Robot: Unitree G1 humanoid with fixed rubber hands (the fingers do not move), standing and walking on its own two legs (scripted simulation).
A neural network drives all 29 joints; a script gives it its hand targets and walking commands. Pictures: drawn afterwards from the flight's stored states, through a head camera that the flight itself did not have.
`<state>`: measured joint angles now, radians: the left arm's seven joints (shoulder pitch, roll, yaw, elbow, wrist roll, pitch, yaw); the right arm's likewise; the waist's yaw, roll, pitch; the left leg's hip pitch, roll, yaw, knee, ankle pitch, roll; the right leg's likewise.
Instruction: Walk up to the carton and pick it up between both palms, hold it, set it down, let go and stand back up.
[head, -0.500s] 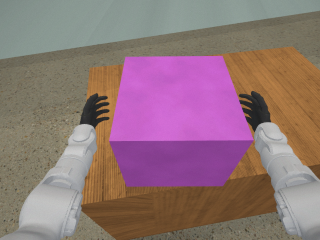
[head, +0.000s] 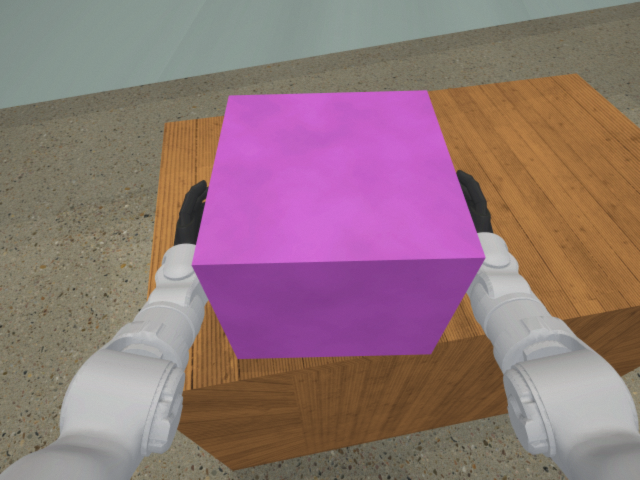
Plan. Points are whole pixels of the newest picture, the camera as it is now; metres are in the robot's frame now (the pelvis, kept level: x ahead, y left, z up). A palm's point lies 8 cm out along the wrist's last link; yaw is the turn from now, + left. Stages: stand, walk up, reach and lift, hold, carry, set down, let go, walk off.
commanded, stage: reach and lift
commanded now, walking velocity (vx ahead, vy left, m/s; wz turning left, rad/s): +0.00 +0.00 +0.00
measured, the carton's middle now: (331, 226) +0.46 -0.02 +0.05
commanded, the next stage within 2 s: none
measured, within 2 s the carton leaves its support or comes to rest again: leaves its support in 1.48 s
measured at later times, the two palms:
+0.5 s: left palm (191, 239) +0.43 +0.17 +0.07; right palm (472, 231) +0.43 -0.20 +0.07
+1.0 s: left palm (188, 240) +0.43 +0.17 +0.07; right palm (473, 234) +0.42 -0.20 +0.07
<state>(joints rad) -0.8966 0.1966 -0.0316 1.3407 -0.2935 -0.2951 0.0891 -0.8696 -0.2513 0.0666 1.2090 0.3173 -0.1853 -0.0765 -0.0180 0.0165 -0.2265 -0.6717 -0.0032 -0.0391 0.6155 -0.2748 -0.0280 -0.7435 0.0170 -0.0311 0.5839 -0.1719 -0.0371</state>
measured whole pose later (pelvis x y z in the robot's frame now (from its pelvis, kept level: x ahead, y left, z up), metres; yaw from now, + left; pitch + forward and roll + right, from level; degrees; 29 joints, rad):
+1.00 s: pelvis +0.02 +0.01 +0.02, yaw +2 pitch +15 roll +0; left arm -0.78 0.17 0.10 1.32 -0.16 -0.41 0.06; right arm -0.74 -0.18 -0.12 1.07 0.06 -0.17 -0.05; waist -0.08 0.06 -0.18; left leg -0.51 -0.01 -0.07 0.46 -0.22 -0.02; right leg -0.55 0.01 -0.06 0.41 -0.13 -0.03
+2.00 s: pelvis +0.01 +0.02 +0.03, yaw +2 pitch +12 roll -1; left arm -0.66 0.12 0.15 1.09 -0.01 -0.33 0.09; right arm -0.66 -0.15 -0.25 1.11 -0.10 -0.34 -0.02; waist -0.02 0.00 -0.16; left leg -0.40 -0.01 -0.03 0.34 -0.16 0.00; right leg -0.42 0.00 -0.05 0.25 -0.04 -0.01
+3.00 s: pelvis +0.01 +0.02 +0.03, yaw +2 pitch -1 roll -1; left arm -0.57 0.06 0.27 0.29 0.07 0.54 0.02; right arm -0.65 -0.17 -0.13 0.59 0.17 0.35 -0.06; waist -0.07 -0.02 -0.09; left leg -0.11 -0.01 -0.04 0.32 -0.19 0.01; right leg -0.15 0.01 -0.03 0.25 -0.08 0.00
